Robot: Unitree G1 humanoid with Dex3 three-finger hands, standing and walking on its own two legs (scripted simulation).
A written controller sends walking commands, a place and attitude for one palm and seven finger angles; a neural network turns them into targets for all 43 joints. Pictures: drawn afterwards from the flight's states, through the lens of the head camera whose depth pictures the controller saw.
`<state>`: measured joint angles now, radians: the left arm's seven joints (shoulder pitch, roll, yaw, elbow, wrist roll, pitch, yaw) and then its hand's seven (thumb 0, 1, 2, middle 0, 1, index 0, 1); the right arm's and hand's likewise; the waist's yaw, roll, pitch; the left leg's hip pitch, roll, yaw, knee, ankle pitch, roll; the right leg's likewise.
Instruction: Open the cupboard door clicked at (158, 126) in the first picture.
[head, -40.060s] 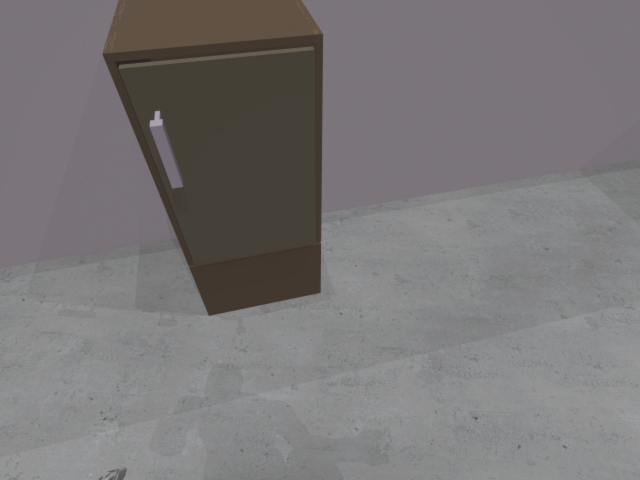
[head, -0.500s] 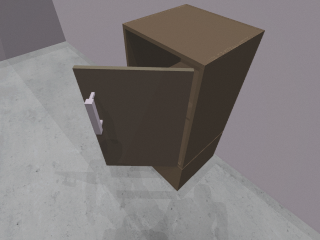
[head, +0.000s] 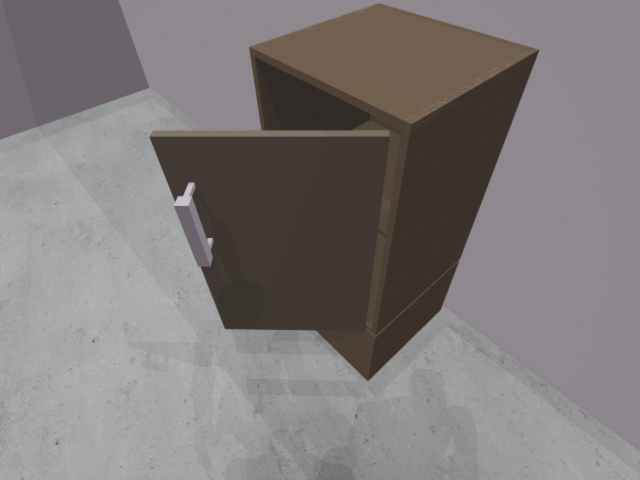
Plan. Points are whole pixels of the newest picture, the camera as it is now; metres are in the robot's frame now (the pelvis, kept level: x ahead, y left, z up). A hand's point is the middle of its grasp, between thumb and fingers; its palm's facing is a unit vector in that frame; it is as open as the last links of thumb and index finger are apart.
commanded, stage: look again from close up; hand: left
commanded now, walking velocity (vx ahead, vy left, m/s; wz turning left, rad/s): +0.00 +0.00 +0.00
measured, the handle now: (198, 225) +0.54 +0.26 -0.02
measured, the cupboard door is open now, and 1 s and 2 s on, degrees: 46 46 46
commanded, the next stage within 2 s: shuffle to correct the standing spot in 0.48 s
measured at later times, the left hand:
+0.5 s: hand out of the picture -0.01 +0.15 -0.17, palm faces +0.01 -0.98 -0.18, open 7.3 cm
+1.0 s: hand out of the picture -0.01 +0.20 -0.18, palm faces +0.11 -0.97 -0.22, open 7.4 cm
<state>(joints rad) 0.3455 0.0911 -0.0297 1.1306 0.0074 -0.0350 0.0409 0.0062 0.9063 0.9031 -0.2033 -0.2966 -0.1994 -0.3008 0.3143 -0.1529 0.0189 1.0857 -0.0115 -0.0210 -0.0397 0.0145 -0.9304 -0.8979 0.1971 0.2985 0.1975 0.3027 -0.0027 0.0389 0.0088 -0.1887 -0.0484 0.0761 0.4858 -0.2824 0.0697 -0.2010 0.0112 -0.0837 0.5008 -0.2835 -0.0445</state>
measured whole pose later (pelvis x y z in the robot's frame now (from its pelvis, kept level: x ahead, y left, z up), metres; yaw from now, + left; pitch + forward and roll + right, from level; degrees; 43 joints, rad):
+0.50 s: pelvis +0.00 -0.02 +0.00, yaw -1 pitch -1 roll +1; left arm 0.31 0.13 -0.02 1.11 0.00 -0.02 0.04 0.01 0.92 0.90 -0.20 -0.30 -0.20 -0.30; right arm 0.30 -0.14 0.03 1.15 -0.01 -0.02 -0.03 0.00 -0.91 -0.90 0.20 0.30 0.20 0.30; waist 0.00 0.00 0.03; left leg -0.15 -0.03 0.09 0.41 -0.24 0.05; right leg -0.18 0.03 -0.07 0.45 -0.25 -0.06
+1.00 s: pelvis -0.01 +0.01 +0.00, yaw +1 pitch -1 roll +1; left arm 0.28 0.17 0.05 1.03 0.03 0.00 0.04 0.01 0.91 0.90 -0.20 -0.30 -0.20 -0.30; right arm 0.25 -0.16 -0.03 1.06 -0.01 0.04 -0.02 0.00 -0.91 -0.90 0.20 0.30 0.20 0.30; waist 0.04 -0.04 0.05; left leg -0.28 -0.01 0.07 0.61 -0.37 -0.01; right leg -0.26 -0.05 -0.08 0.57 -0.30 -0.03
